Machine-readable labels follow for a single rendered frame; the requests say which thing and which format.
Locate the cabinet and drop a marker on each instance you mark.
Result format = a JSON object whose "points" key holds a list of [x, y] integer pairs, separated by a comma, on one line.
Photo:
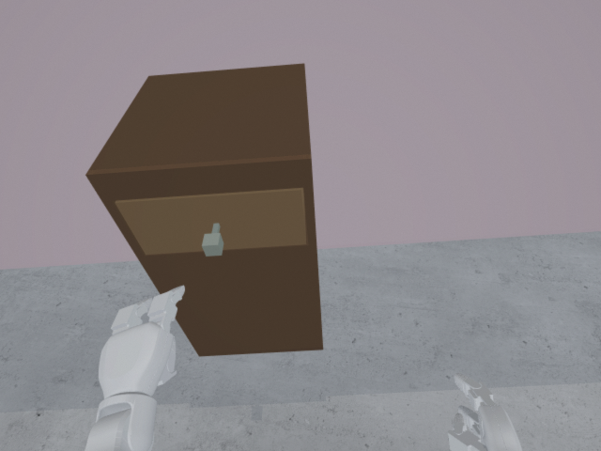
{"points": [[217, 132]]}

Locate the drawer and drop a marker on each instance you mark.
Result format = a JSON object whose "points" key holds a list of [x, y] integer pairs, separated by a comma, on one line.
{"points": [[177, 224]]}

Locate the handle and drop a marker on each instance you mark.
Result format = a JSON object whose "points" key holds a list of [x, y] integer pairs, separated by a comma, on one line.
{"points": [[213, 242]]}

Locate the left robot hand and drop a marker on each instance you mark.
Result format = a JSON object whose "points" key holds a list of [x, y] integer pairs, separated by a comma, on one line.
{"points": [[139, 357]]}

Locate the robot left forearm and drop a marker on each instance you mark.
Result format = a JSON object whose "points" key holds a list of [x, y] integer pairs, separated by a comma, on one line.
{"points": [[125, 422]]}

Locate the right robot hand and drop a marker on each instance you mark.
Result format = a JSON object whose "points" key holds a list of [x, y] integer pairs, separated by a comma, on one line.
{"points": [[492, 428]]}

